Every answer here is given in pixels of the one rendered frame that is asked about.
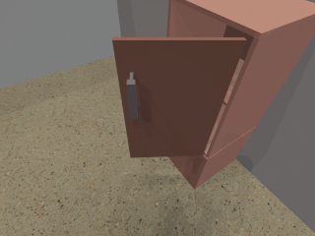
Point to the handle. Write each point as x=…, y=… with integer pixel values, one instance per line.
x=132, y=96

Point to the cupboard door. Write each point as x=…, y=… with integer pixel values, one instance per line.
x=181, y=83

